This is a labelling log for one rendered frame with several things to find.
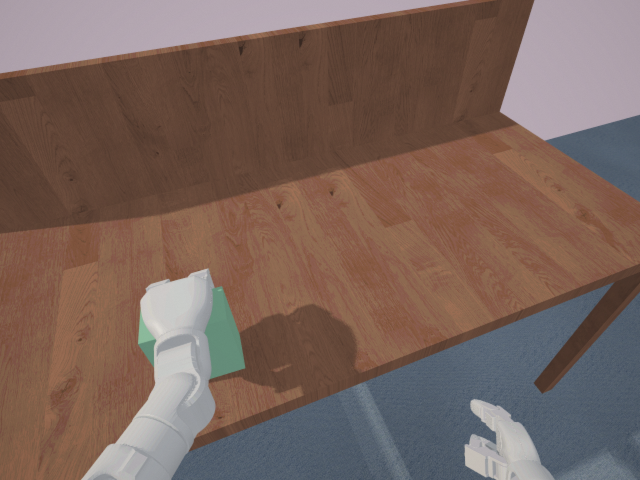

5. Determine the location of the left robot hand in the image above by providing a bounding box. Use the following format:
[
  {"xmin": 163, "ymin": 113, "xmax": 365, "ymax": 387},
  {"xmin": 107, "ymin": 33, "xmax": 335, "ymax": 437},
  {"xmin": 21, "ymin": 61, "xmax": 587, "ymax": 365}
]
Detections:
[{"xmin": 140, "ymin": 269, "xmax": 215, "ymax": 341}]

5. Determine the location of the left robot forearm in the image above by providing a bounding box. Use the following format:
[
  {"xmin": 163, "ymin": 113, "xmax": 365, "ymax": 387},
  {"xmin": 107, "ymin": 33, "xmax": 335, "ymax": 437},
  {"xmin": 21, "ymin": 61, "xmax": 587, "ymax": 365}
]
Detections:
[{"xmin": 81, "ymin": 328, "xmax": 216, "ymax": 480}]

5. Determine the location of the table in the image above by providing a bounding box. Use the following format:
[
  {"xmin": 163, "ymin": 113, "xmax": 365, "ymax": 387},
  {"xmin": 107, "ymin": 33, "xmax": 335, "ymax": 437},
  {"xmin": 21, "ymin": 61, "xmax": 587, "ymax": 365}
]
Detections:
[{"xmin": 0, "ymin": 0, "xmax": 640, "ymax": 480}]

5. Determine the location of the sponge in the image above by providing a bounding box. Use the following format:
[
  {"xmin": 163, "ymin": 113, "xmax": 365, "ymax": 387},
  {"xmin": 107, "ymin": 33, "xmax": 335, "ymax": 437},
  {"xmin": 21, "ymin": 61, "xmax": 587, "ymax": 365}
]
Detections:
[{"xmin": 138, "ymin": 286, "xmax": 245, "ymax": 379}]

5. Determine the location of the right robot hand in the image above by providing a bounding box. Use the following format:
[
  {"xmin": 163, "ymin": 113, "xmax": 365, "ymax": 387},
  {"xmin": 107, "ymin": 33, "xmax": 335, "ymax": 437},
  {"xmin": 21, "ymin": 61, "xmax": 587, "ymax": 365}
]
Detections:
[{"xmin": 465, "ymin": 399, "xmax": 541, "ymax": 480}]

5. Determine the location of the right robot forearm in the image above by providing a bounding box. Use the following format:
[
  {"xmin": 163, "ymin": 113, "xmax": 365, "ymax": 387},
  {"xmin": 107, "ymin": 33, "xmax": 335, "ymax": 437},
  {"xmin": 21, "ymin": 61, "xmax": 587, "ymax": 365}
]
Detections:
[{"xmin": 506, "ymin": 460, "xmax": 555, "ymax": 480}]

